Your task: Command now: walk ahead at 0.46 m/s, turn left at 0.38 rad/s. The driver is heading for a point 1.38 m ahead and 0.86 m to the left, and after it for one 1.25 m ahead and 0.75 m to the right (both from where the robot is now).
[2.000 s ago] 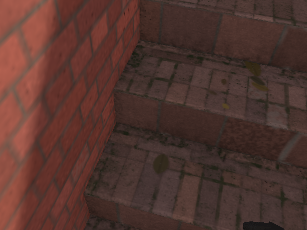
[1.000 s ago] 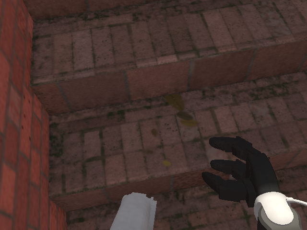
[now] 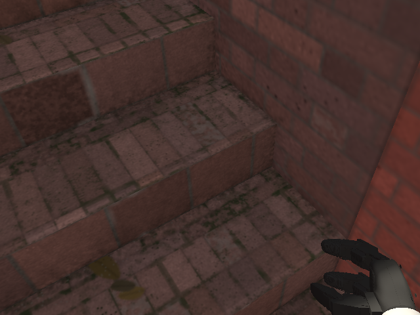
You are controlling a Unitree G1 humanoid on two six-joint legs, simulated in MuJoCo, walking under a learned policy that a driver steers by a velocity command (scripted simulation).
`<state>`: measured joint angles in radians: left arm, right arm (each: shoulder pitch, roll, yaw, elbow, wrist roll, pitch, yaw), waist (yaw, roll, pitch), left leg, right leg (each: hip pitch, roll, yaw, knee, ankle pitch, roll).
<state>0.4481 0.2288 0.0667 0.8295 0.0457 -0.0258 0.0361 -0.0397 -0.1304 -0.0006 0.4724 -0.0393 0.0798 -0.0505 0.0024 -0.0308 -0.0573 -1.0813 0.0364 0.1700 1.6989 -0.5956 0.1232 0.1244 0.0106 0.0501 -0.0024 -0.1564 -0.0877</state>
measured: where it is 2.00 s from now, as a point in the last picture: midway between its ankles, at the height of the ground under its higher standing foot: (30, 45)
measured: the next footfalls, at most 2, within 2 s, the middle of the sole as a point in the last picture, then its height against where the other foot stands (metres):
left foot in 0.06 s outside the picture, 0.18 m higher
right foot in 0.54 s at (246, 241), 0.18 m higher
